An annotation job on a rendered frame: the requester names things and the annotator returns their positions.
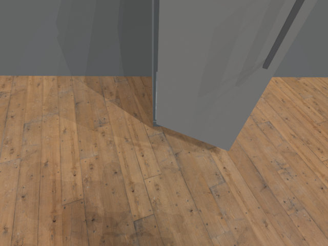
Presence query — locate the fridge door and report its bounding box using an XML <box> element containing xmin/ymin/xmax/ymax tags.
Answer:
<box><xmin>156</xmin><ymin>0</ymin><xmax>317</xmax><ymax>151</ymax></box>

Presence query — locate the handle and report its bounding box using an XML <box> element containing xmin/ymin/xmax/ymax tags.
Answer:
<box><xmin>262</xmin><ymin>0</ymin><xmax>305</xmax><ymax>69</ymax></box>

